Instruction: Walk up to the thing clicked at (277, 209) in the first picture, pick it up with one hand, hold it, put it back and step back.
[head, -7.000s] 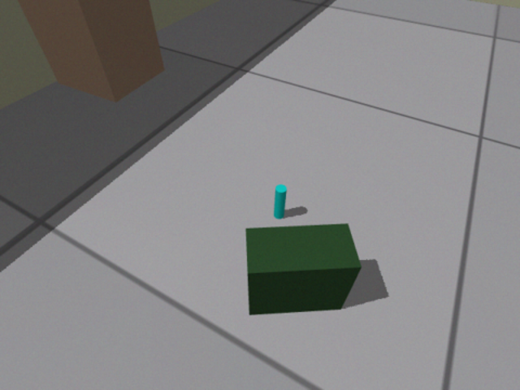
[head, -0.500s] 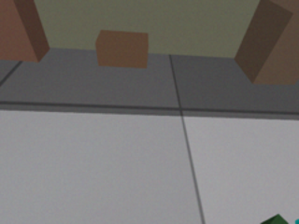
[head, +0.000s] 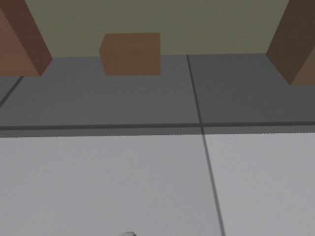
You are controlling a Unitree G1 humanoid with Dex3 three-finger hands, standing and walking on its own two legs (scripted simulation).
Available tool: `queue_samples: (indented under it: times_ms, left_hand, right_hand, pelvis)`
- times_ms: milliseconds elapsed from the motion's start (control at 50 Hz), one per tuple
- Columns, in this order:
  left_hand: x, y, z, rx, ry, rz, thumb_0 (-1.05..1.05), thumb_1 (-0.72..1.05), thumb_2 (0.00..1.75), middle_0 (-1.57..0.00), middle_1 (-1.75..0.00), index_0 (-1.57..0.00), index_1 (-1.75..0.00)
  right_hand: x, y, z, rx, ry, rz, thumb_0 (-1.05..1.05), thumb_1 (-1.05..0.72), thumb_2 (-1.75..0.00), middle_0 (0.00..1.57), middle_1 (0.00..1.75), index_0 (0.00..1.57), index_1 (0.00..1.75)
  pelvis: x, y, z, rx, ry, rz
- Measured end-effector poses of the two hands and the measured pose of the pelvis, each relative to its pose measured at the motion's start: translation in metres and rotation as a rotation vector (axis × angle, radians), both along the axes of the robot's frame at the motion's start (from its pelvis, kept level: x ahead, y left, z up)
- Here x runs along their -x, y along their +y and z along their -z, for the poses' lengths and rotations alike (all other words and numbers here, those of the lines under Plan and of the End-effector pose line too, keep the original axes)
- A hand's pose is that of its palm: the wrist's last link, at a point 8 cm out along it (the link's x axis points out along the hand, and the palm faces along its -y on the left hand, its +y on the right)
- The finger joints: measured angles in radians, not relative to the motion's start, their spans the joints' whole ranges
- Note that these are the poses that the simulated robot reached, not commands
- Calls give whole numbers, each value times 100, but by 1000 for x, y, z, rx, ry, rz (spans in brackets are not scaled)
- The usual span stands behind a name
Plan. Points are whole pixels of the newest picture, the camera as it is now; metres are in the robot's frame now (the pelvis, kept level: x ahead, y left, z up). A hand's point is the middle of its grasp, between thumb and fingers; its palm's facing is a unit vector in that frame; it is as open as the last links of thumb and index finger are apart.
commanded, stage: walk up
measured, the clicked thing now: out of the picture +0.11 -0.95 -0.67
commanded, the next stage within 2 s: none
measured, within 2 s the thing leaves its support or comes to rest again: neither
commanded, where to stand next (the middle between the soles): +0.81 -0.01 m, yaw +0 degrees
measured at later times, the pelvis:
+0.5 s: pelvis +0.24 +0.02 +0.00, yaw -2 degrees
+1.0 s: pelvis +0.44 +0.00 -0.01, yaw +1 degrees
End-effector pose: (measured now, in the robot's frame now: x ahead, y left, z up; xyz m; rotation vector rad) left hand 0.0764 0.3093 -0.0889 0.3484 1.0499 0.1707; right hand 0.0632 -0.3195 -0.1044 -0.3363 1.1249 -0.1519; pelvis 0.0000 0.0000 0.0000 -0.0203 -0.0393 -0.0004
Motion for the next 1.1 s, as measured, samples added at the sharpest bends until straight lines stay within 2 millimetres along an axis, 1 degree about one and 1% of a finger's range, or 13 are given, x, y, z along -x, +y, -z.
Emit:
queue_samples:
  times_ms: [80, 160, 220, 300, 420, 520, 600, 660, 740, 840, 1000, 1060, 1100]
  left_hand:
    - [-14, 18, 15, 17, 53, -29, 0, 90, 90, -20, -30, -20, -30]
    - [-38, 42, 40, 20, 111, -44, 1, 90, 90, -20, -30, -20, -30]
    - [-65, 49, 47, 17, 160, -41, 1, 90, 90, -20, -30, -20, -30]
    - [-109, 51, 39, 26, 160, -17, 1, 91, 90, -20, -30, -20, -30]
    - [-176, 45, 22, 22, 153, 22, 1, 91, 90, -20, -30, -20, -30]
    - [-246, 29, 12, -3, 110, 45, 1, 91, 90, -20, -30, -20, -30]
    - [-307, 11, 10, -41, 36, 52, 1, 91, 90, -20, -30, -20, -30]
    - [-338, -4, 4, -48, -32, 42, 1, 91, 90, -20, -30, -20, -30]
    - [-357, -17, -7, -38, -44, 16, 0, 91, 90, -20, -30, -20, -30]
    - [-366, -18, -7, -30, 4, -3, 0, 90, 90, -20, -30, -20, -30]
    - [-382, 11, 22, 4, 94, -63, 1, 90, 90, -20, -30, -20, -30]
    - [-396, 20, 37, 7, 178, -47, 1, 90, 90, -20, -30, -20, -30]
    - [-411, 21, 38, 3, 248, 2, 1, 91, 90, -20, -30, -20, -30]
  right_hand:
    - [-56, 7, -10, 36, -10, -38, 1, -90, -90, 21, 30, 21, 30]
    - [-109, 17, -12, 90, -57, -49, 1, -90, -90, 21, 30, 21, 30]
    - [-132, 25, -18, 99, -99, -11, 1, -90, -90, 21, 30, 21, 30]
    - [-149, 33, -28, 88, -81, 22, 1, -90, -90, 21, 30, 21, 30]
    - [-170, 31, -24, 61, -15, 47, 1, -90, -90, 21, 30, 21, 30]
    - [-195, 15, -6, 31, 36, 77, 1, -90, -90, 21, 30, 21, 30]
    - [-227, -7, 20, 14, 69, 87, 1, -90, -90, 21, 30, 21, 30]
    - [-261, -14, 29, 5, 83, 75, 1, -90, -90, 21, 30, 21, 30]
    - [-316, -15, 22, -15, 43, 42, 1, -90, -90, 21, 30, 21, 30]
    - [-375, -14, 7, -17, -4, -5, 1, -90, -90, 21, 30, 21, 30]
    - [-461, 0, -7, 42, -22, -62, 1, -90, -90, 21, 30, 21, 30]
    - [-495, 8, -11, 65, -100, -41, 1, -90, -90, 21, 30, 21, 30]
    - [-511, 13, -18, 58, -174, 8, 1, -90, -90, 21, 30, 21, 30]
  pelvis:
    - [-41, 10, 4, 17, 5, -8]
    - [-87, 28, 19, 4, -1, 0]
    - [-113, 35, 19, -7, -8, 5]
    - [-147, 36, 7, -25, -8, 20]
    - [-199, 32, -2, -32, -7, 30]
    - [-246, 18, 2, -46, -8, 31]
    - [-289, -3, 17, -41, -8, 25]
    - [-312, -14, 19, -33, -17, 16]
    - [-339, -18, 8, -34, -17, 13]
    - [-373, -19, 0, -21, -6, 6]
    - [-438, -1, 9, 10, -2, -13]
    - [-461, 12, 17, -15, -5, 47]
    - [-472, 18, 15, -14, -5, 100]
